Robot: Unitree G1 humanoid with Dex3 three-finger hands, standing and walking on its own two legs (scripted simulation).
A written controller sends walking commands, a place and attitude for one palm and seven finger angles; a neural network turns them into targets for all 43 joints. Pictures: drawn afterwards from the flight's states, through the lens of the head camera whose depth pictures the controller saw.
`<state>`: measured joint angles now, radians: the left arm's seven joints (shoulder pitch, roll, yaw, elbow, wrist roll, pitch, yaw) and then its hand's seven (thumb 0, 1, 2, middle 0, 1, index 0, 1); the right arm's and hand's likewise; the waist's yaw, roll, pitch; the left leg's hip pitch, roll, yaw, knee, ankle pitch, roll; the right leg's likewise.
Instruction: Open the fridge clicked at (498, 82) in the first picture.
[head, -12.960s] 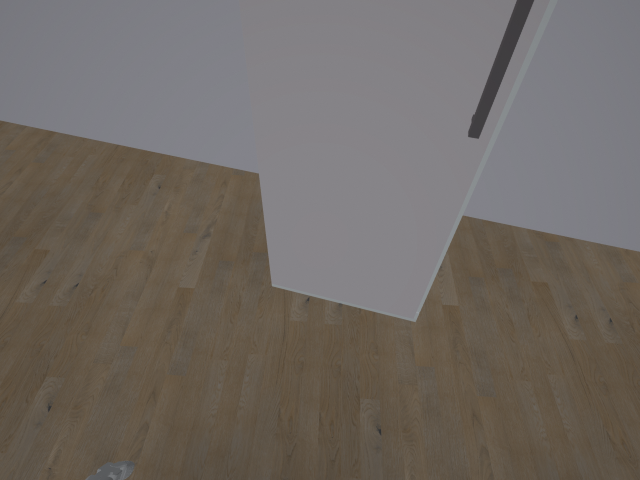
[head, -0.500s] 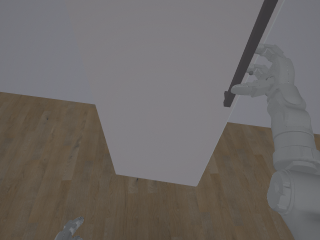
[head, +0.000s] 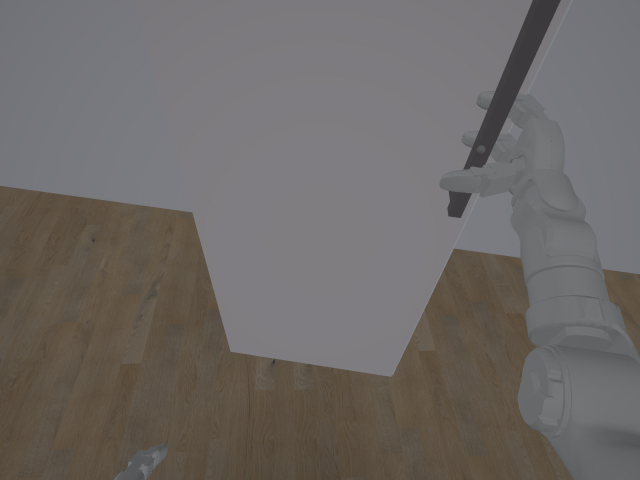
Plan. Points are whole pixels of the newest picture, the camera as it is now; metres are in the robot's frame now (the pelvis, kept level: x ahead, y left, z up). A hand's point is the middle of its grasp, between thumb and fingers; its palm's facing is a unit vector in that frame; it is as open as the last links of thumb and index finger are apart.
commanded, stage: slide the fingers in behind the handle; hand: right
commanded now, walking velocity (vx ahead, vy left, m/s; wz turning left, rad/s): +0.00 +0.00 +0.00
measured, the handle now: (489, 116) +0.52 -0.16 +0.22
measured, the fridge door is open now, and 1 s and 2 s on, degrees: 0 0 0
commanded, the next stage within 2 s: grip the handle and tug to test in 0.62 s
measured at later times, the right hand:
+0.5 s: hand (474, 145) +0.48 -0.13 +0.21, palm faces +0.06 +1.00 +0.02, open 14.0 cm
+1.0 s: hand (477, 144) +0.48 -0.14 +0.21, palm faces +0.04 +1.00 +0.02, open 12.1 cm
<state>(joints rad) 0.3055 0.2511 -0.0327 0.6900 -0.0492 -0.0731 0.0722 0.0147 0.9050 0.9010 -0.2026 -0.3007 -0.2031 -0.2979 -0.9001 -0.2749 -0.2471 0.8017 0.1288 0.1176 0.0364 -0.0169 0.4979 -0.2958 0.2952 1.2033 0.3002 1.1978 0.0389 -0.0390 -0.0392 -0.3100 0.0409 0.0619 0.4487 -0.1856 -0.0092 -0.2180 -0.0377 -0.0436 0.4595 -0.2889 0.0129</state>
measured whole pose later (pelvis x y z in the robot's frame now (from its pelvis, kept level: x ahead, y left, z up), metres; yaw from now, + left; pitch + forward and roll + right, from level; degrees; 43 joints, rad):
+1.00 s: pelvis +0.00 -0.01 +0.00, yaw +0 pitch +4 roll +0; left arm 0.32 0.25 -0.03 0.70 -0.04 -0.10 0.06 0.01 0.91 0.90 -0.20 -0.30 -0.20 -0.30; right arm -0.95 -0.28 -0.25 0.87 0.13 0.06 0.04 -0.02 0.21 -0.42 0.33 1.25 0.33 1.24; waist 0.04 -0.04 -0.05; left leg -0.34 0.05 0.06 0.46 -0.19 -0.02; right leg -0.25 -0.03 -0.05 0.48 -0.30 0.01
